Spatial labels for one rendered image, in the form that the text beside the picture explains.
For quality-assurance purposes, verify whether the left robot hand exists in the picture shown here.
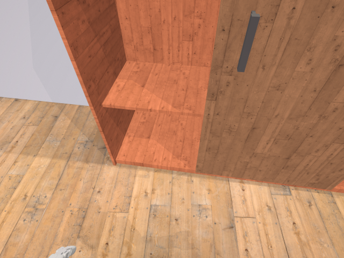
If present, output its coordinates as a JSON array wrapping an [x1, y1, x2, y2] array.
[[49, 246, 76, 258]]

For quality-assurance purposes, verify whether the handle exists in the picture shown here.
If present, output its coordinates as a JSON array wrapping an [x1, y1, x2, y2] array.
[[237, 11, 260, 72]]

